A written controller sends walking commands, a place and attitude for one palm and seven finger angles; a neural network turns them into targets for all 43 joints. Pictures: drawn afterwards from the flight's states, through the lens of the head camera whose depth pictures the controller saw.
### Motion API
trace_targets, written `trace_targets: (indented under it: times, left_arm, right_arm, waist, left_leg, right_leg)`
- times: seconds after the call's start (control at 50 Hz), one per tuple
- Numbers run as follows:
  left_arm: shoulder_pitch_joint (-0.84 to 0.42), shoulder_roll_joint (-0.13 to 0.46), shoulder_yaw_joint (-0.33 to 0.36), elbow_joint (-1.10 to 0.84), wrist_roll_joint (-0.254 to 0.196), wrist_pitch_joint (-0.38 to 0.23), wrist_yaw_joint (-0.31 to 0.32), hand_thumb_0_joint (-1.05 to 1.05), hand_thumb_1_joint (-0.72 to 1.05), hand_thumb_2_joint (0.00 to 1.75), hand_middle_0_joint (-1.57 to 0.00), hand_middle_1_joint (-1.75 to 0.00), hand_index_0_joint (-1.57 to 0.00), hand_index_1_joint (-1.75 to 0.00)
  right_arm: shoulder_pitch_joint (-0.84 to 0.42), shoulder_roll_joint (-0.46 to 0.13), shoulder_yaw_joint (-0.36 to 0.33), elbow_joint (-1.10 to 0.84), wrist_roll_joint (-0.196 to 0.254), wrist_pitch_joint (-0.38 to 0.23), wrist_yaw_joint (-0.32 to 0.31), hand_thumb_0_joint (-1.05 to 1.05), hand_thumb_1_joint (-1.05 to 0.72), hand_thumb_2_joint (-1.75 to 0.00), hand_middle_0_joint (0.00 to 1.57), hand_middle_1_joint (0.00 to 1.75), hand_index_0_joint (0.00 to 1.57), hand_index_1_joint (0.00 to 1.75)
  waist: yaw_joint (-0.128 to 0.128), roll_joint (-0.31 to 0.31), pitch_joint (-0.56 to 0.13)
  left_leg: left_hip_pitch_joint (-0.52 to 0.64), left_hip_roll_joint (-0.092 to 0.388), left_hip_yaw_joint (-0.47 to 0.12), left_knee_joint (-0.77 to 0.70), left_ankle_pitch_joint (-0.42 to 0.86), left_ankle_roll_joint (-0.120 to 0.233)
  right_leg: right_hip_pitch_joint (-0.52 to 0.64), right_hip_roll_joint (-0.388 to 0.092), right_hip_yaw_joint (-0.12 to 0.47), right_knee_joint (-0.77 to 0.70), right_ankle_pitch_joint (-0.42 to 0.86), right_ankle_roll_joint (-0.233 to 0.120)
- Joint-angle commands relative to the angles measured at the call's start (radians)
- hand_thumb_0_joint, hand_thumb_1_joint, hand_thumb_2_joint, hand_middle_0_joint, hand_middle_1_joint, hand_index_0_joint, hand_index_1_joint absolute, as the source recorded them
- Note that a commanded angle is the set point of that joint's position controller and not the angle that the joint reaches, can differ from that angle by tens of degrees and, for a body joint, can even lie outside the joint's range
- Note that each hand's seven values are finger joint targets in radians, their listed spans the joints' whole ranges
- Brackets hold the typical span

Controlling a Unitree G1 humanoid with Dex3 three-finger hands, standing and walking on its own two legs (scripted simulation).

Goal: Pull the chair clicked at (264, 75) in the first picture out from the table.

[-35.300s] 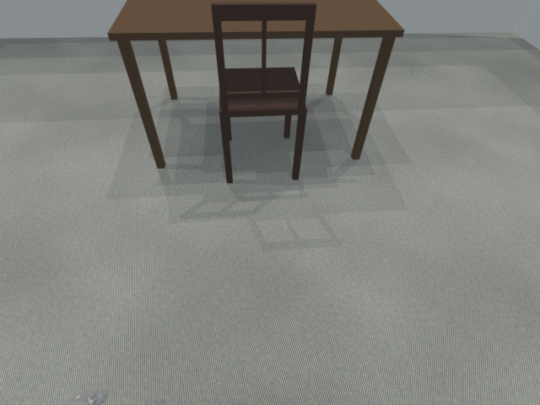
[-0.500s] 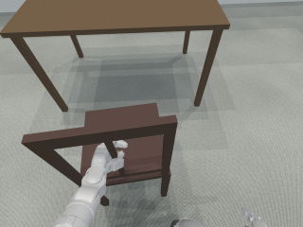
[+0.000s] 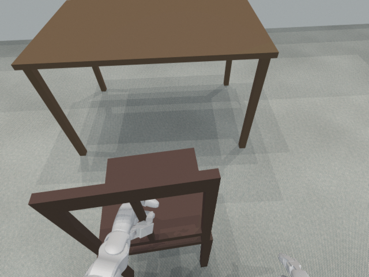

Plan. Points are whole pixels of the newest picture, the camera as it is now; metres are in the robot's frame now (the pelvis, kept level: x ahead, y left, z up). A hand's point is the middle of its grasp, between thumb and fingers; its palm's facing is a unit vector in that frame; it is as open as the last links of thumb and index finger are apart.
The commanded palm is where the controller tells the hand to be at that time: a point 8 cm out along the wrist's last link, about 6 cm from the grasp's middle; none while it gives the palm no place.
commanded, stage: stop walking, hand still on the chair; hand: left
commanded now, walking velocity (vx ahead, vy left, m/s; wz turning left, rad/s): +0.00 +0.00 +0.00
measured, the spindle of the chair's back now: (144, 221) +0.27 +0.13 -0.11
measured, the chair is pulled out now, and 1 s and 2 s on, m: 0.59 0.59 0.59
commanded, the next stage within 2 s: open the thumb and straighten the fingers in 0.12 s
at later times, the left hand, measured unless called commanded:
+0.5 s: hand (147, 220) +0.26 +0.11 -0.06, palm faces -0.08 -0.99 -0.12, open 8.8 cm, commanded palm +0.24 +0.16 -0.05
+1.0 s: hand (141, 221) +0.26 +0.13 -0.07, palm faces -0.04 -0.99 -0.13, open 17.2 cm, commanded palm +0.24 +0.17 -0.05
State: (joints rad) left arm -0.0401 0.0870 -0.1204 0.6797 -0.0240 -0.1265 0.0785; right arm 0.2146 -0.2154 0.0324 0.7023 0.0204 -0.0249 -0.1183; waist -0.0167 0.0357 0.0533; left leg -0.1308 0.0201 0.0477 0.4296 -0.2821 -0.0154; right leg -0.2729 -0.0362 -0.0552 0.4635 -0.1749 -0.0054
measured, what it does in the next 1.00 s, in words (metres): stands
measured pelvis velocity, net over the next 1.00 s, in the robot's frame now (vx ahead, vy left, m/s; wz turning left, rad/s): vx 0.02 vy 0.00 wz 0.05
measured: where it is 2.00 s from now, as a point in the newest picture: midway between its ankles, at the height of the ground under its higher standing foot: outside the picture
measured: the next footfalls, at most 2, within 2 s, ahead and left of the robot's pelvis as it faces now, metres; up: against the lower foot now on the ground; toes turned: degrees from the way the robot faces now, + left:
none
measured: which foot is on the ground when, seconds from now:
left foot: down 0.00-1.00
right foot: down 0.00-1.00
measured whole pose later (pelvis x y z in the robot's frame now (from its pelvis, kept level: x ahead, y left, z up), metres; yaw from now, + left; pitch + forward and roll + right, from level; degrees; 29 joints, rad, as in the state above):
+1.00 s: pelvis +0.02 +0.00 -0.04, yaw +3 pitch +10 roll +0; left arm 0.16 0.16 -0.11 0.14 -0.06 0.20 0.02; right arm 0.25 -0.26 0.03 0.54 0.04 -0.15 -0.08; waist -0.04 0.05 -0.10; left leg -0.52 0.01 -0.01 0.82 -0.48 -0.01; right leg -0.63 -0.07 -0.10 0.82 -0.36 0.00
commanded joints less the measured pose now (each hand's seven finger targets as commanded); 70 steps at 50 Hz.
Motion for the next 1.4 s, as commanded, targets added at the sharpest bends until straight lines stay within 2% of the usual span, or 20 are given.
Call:
trace_targets:
  times: [0.0,0.18,0.2,0.22,0.24,0.28,0.32,0.42,0.44,0.5,0.56,0.7,0.72,0.8,0.9,1.0,1.02,1.04,1.14,1.38]
  left_arm:
    - [-0.171,0.095,0.026,-0.183,0.008,-0.029,0.014,0.00,0.90,0.90,-0.50,-1.45,-0.50,-1.45]
    - [-0.172,0.088,0.011,-0.211,0.003,-0.012,0.015,0.00,0.90,0.90,-0.50,-1.45,-0.50,-1.45]
    - [-0.209,0.142,0.058,-0.336,0.005,-0.021,0.021,0.00,0.90,0.90,-0.50,-1.45,-0.50,-1.45]
    - [-0.073,0.039,0.006,-0.210,-0.047,0.025,-0.005,0.00,0.78,0.84,-0.50,-1.45,-0.50,-1.45]
    - [-0.107,0.084,0.048,-0.289,-0.054,0.023,-0.018,0.00,0.66,0.78,-0.50,-1.45,-0.50,-1.45]
    - [-0.114,0.122,0.051,-0.386,-0.045,0.023,-0.033,0.00,0.42,0.67,-0.50,-1.45,-0.50,-1.45]
    - [-0.070,0.126,0.056,-0.444,-0.036,0.035,-0.040,0.00,0.17,0.55,-0.50,-1.45,-0.50,-1.45]
    - [-0.008,0.130,0.073,-0.491,-0.042,0.110,-0.041,0.00,-0.43,0.26,-0.47,-1.38,-0.47,-1.38]
    - [-0.088,0.151,0.082,-0.546,-0.041,0.116,-0.036,0.00,-0.55,0.20,-0.45,-1.30,-0.45,-1.30]
    - [-0.010,0.101,0.055,-0.554,-0.044,0.157,-0.031,0.00,-0.55,0.20,-0.38,-1.09,-0.38,-1.09]
    - [-0.003,0.111,0.063,-0.580,-0.048,0.188,-0.035,0.00,-0.55,0.20,-0.30,-0.87,-0.30,-0.87]
    - [0.015,0.107,0.037,-0.697,-0.037,0.224,-0.033,0.00,-0.55,0.20,-0.13,-0.36,-0.13,-0.36]
    - [0.044,0.163,0.099,-0.674,-0.038,0.231,-0.031,0.00,-0.55,0.20,-0.10,-0.29,-0.10,-0.29]
    - [0.044,0.134,0.058,-0.733,-0.031,0.246,-0.041,0.00,-0.55,0.20,0.00,0.00,0.00,0.00]
    - [0.026,0.124,0.040,-0.767,-0.039,0.264,-0.055,0.00,-0.55,0.20,0.00,0.00,0.00,0.00]
    - [0.133,0.114,0.032,-0.776,-0.037,0.282,-0.057,0.00,-0.55,0.20,0.00,0.00,0.00,0.00]
    - [0.127,0.121,0.034,-0.798,-0.031,0.283,-0.055,0.00,-0.55,0.20,0.00,0.00,0.00,0.00]
    - [0.158,0.191,0.110,-0.781,-0.030,0.288,-0.051,0.00,-0.55,0.20,0.00,0.00,0.00,0.00]
    - [0.298,0.135,0.044,-0.887,-0.026,0.298,-0.058,0.00,-0.55,0.20,0.00,0.00,0.00,0.00]
    - [0.535,0.147,0.015,-1.075,-0.003,0.275,-0.044,0.00,-0.55,0.20,0.00,0.00,0.00,0.00]
  right_arm:
    - [-0.047,-0.114,-0.044,-0.129,-0.003,-0.030,-0.011,0.00,-0.90,-0.90,0.20,0.30,0.20,0.30]
    - [-0.059,-0.111,-0.041,-0.147,0.001,-0.004,-0.014,0.00,-0.90,-0.90,0.20,0.30,0.20,0.30]
    - [-0.068,-0.108,-0.042,-0.163,-0.002,-0.005,-0.012,0.00,-0.90,-0.90,0.20,0.30,0.20,0.30]
    - [-0.049,-0.140,-0.061,-0.162,0.044,-0.020,0.023,0.00,-0.90,-0.90,0.20,0.30,0.20,0.30]
    - [-0.059,-0.146,-0.058,-0.178,0.045,-0.030,0.041,0.00,-0.90,-0.90,0.20,0.30,0.20,0.30]
    - [-0.069,-0.140,-0.064,-0.201,0.042,-0.055,0.059,0.00,-0.90,-0.90,0.20,0.30,0.20,0.30]
    - [-0.068,-0.137,-0.063,-0.222,0.035,-0.079,0.068,0.00,-0.90,-0.90,0.20,0.30,0.20,0.30]
    - [-0.056,-0.148,-0.063,-0.251,0.031,-0.111,0.074,0.00,-0.90,-0.90,0.20,0.30,0.20,0.30]
    - [-0.051,-0.152,-0.062,-0.253,0.030,-0.113,0.069,0.00,-0.90,-0.90,0.20,0.30,0.20,0.30]
    - [-0.035,-0.149,-0.064,-0.264,0.027,-0.132,0.062,0.00,-0.90,-0.90,0.20,0.30,0.20,0.30]
    - [-0.031,-0.160,-0.063,-0.272,0.026,-0.141,0.057,0.00,-0.90,-0.90,0.20,0.30,0.20,0.30]
    - [-0.016,-0.158,-0.062,-0.287,0.020,-0.168,0.041,0.00,-0.90,-0.90,0.20,0.30,0.20,0.30]
    - [-0.008,-0.163,-0.061,-0.283,0.019,-0.168,0.039,0.00,-0.90,-0.90,0.20,0.30,0.20,0.30]
    - [-0.012,-0.160,-0.055,-0.297,0.018,-0.169,0.034,0.00,-0.90,-0.90,0.20,0.30,0.20,0.30]
    - [-0.007,-0.161,-0.053,-0.300,0.018,-0.176,0.026,0.00,-0.90,-0.90,0.20,0.30,0.20,0.30]
    - [0.001,-0.163,-0.054,-0.312,0.016,-0.180,0.027,0.00,-0.90,-0.90,0.20,0.30,0.20,0.30]
    - [0.000,-0.163,-0.055,-0.314,0.016,-0.179,0.028,0.00,-0.90,-0.90,0.20,0.30,0.20,0.30]
    - [0.007,-0.166,-0.056,-0.316,0.015,-0.174,0.026,0.00,-0.90,-0.90,0.20,0.30,0.20,0.30]
    - [-0.002,-0.152,-0.053,-0.358,0.016,-0.171,0.031,0.00,-0.90,-0.90,0.20,0.30,0.20,0.30]
    - [0.002,-0.139,-0.061,-0.386,0.013,-0.195,0.013,0.00,-0.90,-0.90,0.20,0.30,0.20,0.30]
  waist:
    - [-0.006,-0.053,-0.218]
    - [-0.010,-0.046,-0.208]
    - [0.000,-0.045,-0.224]
    - [-0.056,-0.142,-0.222]
    - [-0.034,-0.175,-0.225]
    - [-0.032,-0.048,-0.246]
    - [-0.018,-0.011,-0.278]
    - [-0.015,-0.031,-0.298]
    - [-0.027,-0.026,-0.330]
    - [-0.023,-0.062,-0.343]
    - [-0.030,-0.118,-0.330]
    - [-0.034,-0.063,-0.358]
    - [-0.026,-0.090,-0.354]
    - [-0.036,-0.061,-0.350]
    - [-0.046,-0.046,-0.366]
    - [-0.042,-0.077,-0.370]
    - [-0.041,-0.050,-0.377]
    - [-0.026,-0.062,-0.370]
    - [-0.024,-0.041,-0.370]
    - [-0.033,-0.031,-0.332]
  left_leg:
    - [0.014,0.103,-0.080,-0.052,0.290,0.027]
    - [0.010,0.097,-0.082,-0.061,0.253,0.027]
    - [0.011,0.098,-0.083,-0.062,0.240,0.029]
    - [-0.119,0.038,-0.031,-0.024,0.170,0.026]
    - [-0.179,0.033,-0.033,-0.001,0.135,0.028]
    - [-0.209,0.017,-0.024,0.030,0.091,0.028]
    - [-0.234,0.009,-0.022,0.063,0.092,0.029]
    - [-0.313,0.002,-0.026,0.122,0.065,0.027]
    - [-0.312,0.000,-0.026,0.131,0.065,0.028]
    - [-0.326,0.001,-0.027,0.158,0.085,0.028]
    - [-0.374,-0.003,-0.031,0.182,0.057,0.029]
    - [-0.365,-0.006,-0.037,0.233,0.093,0.029]
    - [-0.385,-0.007,-0.039,0.238,0.089,0.029]
    - [-0.393,-0.011,-0.038,0.256,0.091,0.030]
    - [-0.384,-0.013,-0.048,0.277,0.100,0.032]
    - [-0.392,-0.010,-0.052,0.295,0.146,0.029]
    - [-0.386,-0.010,-0.054,0.296,0.155,0.028]
    - [-0.403,-0.011,-0.050,0.298,0.147,0.028]
    - [-0.409,-0.012,-0.050,0.306,0.150,0.027]
    - [-0.447,-0.018,-0.069,0.356,0.133,0.028]
  right_leg:
    - [0.140,-0.099,0.093,-0.035,0.254,-0.021]
    - [0.139,-0.104,0.091,-0.061,0.216,-0.025]
    - [0.161,-0.106,0.098,-0.064,0.210,-0.022]
    - [0.113,-0.057,0.008,-0.009,0.165,-0.010]
    - [0.093,-0.048,0.009,0.015,0.146,-0.011]
    - [0.069,-0.049,0.022,0.041,0.094,-0.015]
    - [0.043,-0.042,0.018,0.072,0.080,-0.016]
    - [-0.006,-0.033,0.009,0.129,0.054,-0.013]
    - [-0.007,-0.033,0.013,0.137,0.054,-0.008]
    - [-0.021,-0.029,0.000,0.167,0.074,-0.006]
    - [-0.043,-0.029,0.000,0.184,0.053,0.000]
    - [-0.092,-0.030,-0.010,0.228,0.067,-0.002]
    - [-0.087,-0.030,-0.010,0.233,0.069,-0.001]
    - [-0.106,-0.033,-0.011,0.245,0.072,0.000]
    - [-0.118,-0.033,-0.016,0.256,0.074,0.001]
    - [-0.118,-0.033,-0.029,0.276,0.130,-0.001]
    - [-0.126,-0.033,-0.031,0.284,0.132,-0.002]
    - [-0.118,-0.033,-0.028,0.284,0.127,-0.002]
    - [-0.120,-0.035,-0.030,0.293,0.124,-0.005]
    - [-0.196,-0.028,-0.040,0.328,0.075,-0.008]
